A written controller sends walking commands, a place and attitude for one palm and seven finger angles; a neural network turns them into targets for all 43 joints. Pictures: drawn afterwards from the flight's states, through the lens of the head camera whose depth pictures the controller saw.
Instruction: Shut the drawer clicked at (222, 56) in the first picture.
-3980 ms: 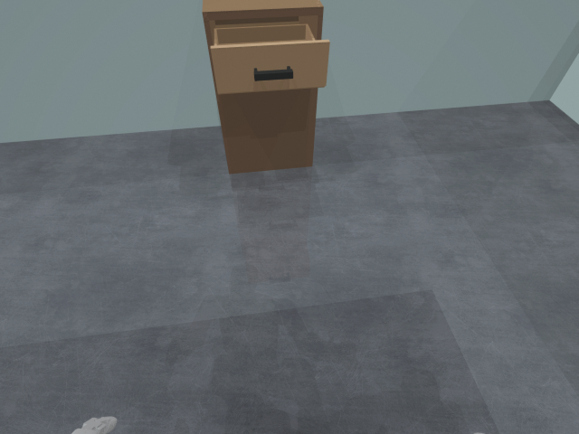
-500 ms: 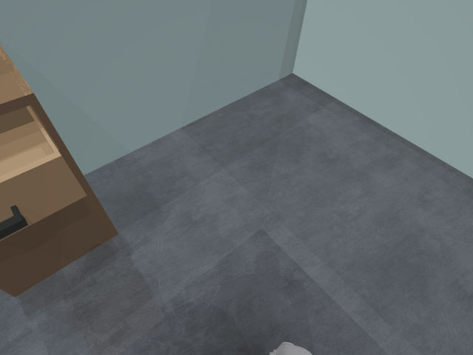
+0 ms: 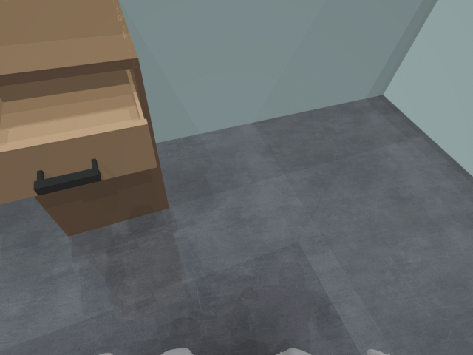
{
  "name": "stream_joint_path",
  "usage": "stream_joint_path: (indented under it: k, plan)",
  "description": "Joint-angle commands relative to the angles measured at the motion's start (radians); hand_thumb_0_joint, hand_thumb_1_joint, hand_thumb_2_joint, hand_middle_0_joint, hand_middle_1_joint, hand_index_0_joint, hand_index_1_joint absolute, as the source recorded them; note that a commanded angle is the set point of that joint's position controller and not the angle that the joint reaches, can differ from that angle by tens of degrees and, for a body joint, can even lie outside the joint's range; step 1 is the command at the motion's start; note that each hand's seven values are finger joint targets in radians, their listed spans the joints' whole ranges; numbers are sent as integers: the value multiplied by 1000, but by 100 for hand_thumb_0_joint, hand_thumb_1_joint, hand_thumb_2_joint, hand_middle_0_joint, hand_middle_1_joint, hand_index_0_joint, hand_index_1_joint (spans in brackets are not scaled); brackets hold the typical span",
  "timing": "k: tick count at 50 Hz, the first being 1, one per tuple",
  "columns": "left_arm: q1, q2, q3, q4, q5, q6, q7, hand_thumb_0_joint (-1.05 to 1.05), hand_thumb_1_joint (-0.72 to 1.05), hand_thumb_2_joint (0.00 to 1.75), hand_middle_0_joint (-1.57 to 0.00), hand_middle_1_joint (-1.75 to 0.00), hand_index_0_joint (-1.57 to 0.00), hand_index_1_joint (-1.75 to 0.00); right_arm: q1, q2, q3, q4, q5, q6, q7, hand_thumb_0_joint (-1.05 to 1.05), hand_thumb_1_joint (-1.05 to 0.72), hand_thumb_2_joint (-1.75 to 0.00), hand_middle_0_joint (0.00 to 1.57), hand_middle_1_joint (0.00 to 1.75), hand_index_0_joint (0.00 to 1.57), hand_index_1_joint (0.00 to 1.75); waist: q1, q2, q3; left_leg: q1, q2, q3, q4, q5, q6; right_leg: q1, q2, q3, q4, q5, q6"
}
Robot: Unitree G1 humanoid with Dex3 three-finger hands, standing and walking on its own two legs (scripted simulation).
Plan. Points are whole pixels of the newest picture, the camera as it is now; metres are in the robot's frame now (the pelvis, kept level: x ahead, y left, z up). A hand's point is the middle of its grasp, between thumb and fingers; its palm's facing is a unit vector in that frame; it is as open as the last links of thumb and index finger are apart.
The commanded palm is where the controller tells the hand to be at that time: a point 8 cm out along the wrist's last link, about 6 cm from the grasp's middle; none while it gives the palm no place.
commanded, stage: turn to face it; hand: left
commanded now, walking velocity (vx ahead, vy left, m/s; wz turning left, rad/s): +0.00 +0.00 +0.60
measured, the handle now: (68, 174) +0.48 +0.41 -0.08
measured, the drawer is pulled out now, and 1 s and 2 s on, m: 0.23 0.23 0.23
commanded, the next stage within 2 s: take the last steps up to it in 0.54 s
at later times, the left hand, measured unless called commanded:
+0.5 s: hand out of the picture +0.04 +0.16 -0.12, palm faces +0.29 -0.91 -0.30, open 7.3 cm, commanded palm none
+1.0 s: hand out of the picture -0.10 +0.18 -0.15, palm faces +0.45 -0.88 -0.18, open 7.4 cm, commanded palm none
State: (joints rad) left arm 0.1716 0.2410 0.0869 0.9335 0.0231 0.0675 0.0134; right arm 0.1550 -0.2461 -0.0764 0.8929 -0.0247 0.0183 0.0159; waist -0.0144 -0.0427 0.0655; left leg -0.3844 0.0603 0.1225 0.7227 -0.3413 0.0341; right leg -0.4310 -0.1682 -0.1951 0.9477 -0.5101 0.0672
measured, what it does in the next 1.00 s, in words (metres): steps on the spot, turning left: right foot, then left foot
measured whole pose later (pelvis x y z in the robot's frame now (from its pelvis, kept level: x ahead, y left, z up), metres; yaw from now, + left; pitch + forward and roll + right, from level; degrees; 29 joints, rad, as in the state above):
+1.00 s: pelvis +0.00 +0.00 +0.03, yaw +24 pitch -1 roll -1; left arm 0.32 0.24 0.06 1.08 0.03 0.03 -0.02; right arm 0.28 -0.16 -0.01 1.02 -0.01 -0.02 -0.02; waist 0.02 -0.04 0.03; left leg -0.06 -0.01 0.07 0.38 -0.29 0.06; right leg -0.47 -0.08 -0.07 1.03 -0.31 0.02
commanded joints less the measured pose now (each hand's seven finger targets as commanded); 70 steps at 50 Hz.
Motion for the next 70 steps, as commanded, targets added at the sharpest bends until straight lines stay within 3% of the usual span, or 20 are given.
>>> stream_joint_path:
  k: [1, 11, 16, 17, 19, 22, 26, 36, 39, 40, 41, 42, 45, 48, 63, 65, 67, 68, 69, 70]
  plan:
    - [-40, 71, 16, -108, -2, -41, -10, 0, 90, 90, -20, -30, -20, -30, 55, -178, -30, -53, 0, -21, -27, 0, -90, -90, 20, 30, 20, 30, -11, 229, -129, 231, 237, -372, -382, 384, 113, -226, 36, 181, 277, 102, 21]
    - [-41, 77, 1, -116, -15, -34, 4, 0, 90, 90, -20, -30, -20, -30, 78, -187, -36, -47, 2, -4, -23, 0, -90, -90, 20, 30, 20, 30, -32, 179, -122, 289, 186, -395, -362, 496, 153, -82, 100, 182, -34, 67, 32]
    - [77, 77, -5, -99, -21, -50, 12, 0, 90, 90, -20, -30, -20, -30, 2, -182, -39, -63, 4, 10, -17, 0, -90, -90, 20, 30, 20, 30, 22, 183, -138, 156, 135, -415, -281, 491, 116, 170, 148, 159, -354, 181, 7]
    - [117, 87, -1, -91, -20, -59, 16, 0, 90, 90, -20, -30, -20, -30, -5, -165, -36, -66, 10, 11, -14, 0, -90, -90, 20, 30, 20, 30, 43, 137, -146, 80, 101, -395, -224, 414, 78, 288, 130, 162, -508, 291, 2]
    - [135, 239, 19, -105, 6, -75, 23, 0, 90, 90, -20, -30, -20, -30, 19, -53, -19, -98, 18, 10, -5, 0, -90, -90, 20, 30, 20, 30, 49, -313, -118, -213, -144, -150, 171, -228, -68, 395, -286, 563, -690, 462, -161]
    - [14, 153, 3, -131, -6, -73, 27, 0, 90, 90, -20, -30, -20, -30, 12, -97, -33, -43, 4, 37, 0, 0, -90, -90, 20, 30, 20, 30, 2, -125, -45, -171, -54, -199, 495, -114, -68, 211, -190, 390, -655, 468, -198]
    - [47, 118, -8, -107, -2, -84, 25, 0, 90, 90, -20, -30, -20, -30, 21, -66, -19, -10, 7, 39, 6, 0, -90, -90, 20, 30, 20, 30, 10, -130, -48, -156, -41, -144, 439, -41, -97, 279, -128, 233, -624, 592, -183]
    - [182, 168, 6, 4, 10, -83, 12, 0, 90, 90, -20, -30, -20, -30, -60, -31, 16, 1, 13, 15, 2, 0, -90, -90, 20, 30, 20, 30, 83, -153, -100, 19, -42, -58, 11, -141, -70, 361, -179, 274, -653, 408, -213]
    - [138, 160, 3, 27, 2, -79, 4, 0, 90, 90, -20, -30, -20, -30, 55, -31, 24, 41, 8, -11, -2, 0, -90, -90, 20, 30, 20, 30, 21, -111, -86, 246, -52, -16, -270, -16, -41, 203, -129, 220, -612, 137, -157]
    - [125, 126, -5, 24, -7, -75, -2, 0, 90, 90, -20, -30, -20, -30, 114, -65, 17, 65, 7, -23, -8, 0, -90, -90, 20, 30, 20, 30, -9, 8, -93, 397, -8, -77, -380, 2, -23, 74, -75, 159, -515, 62, -108]
    - [113, 66, -17, -2, -10, -71, -13, 0, 90, 90, -20, -30, -20, -30, 186, -160, -5, 78, -3, -25, -13, 0, -90, -90, 20, 30, 20, 30, -45, 287, -82, 499, 203, -370, -465, -144, 54, -135, 50, 51, -279, -26, -49]
    - [44, 38, -31, -43, -1, -75, -16, 0, 90, 90, -20, -30, -20, -30, 245, -216, -11, 83, -5, -20, -20, 0, -90, -90, 20, 30, 20, 30, -76, 361, -7, 446, 340, -549, -552, -174, 150, -264, 101, 41, -93, -83, -39]
    - [9, 51, -25, 6, 6, -77, -28, 0, 90, 90, -20, -30, -20, -30, 171, -98, 23, 90, 3, -39, -39, 0, -90, -90, 20, 30, 20, 30, -27, 210, 116, 295, 242, -419, -587, -89, 144, -255, 58, 163, 105, 114, -55]
    - [95, 38, -30, 62, 3, -76, -33, 0, 90, 90, -20, -30, -20, -30, 180, -67, 34, 102, 12, -66, -43, 0, -90, -90, 20, 30, 20, 30, 12, 167, 54, 330, 169, -275, -568, 201, 121, -204, 64, 156, 131, 237, -36]
    - [-155, -25, -38, -3, -9, -90, -34, 0, 90, 90, -20, -30, -20, -30, 401, -27, 32, 246, -3, -88, -61, 0, -90, -90, 20, 30, 20, 30, -43, 152, 112, 451, 207, -200, -480, 629, 136, -187, 89, 101, -203, 251, -88]
    - [-107, -18, -35, 8, -10, -97, -31, 0, 90, 90, -20, -30, -20, -30, 391, -35, 32, 253, -1, -86, -62, 0, -90, -90, 20, 30, 20, 30, -12, 142, 85, 409, 199, -175, -401, 820, 122, -36, 131, 71, -279, 224, -116]
    - [134, 21, -17, 78, -5, -113, -23, 0, 90, 90, -20, -30, -20, -30, 354, -48, 28, 249, 10, -88, -59, 0, -90, -90, 20, 30, 20, 30, 100, 94, -41, 316, 146, -124, -143, 866, 74, 303, 166, 62, -413, 349, -137]
    - [284, 89, 3, 121, 2, -127, -13, 0, 90, 90, -20, -30, -20, -30, 363, -26, 29, 239, 21, -92, -49, 0, -90, -90, 20, 30, 20, 30, 153, -5, -151, 118, 79, -83, 105, 642, 35, 569, 24, 226, -428, 421, -195]
    - [382, 177, 24, 143, -3, -129, -3, 0, 90, 90, -20, -30, -20, -30, 402, 27, 31, 213, 31, -99, -47, 0, -90, -90, 20, 30, 20, 30, 147, -188, -269, -98, -81, -27, 441, -142, -9, 735, -270, 637, -541, 645, -327]
    - [344, 194, 21, 133, -22, -125, -4, 0, 90, 90, -20, -30, -20, -30, 360, 6, 27, 209, 33, -88, -47, 0, -90, -90, 20, 30, 20, 30, 135, -85, -258, -97, -52, -133, 590, -231, 10, 602, -304, 682, -631, 514, -368]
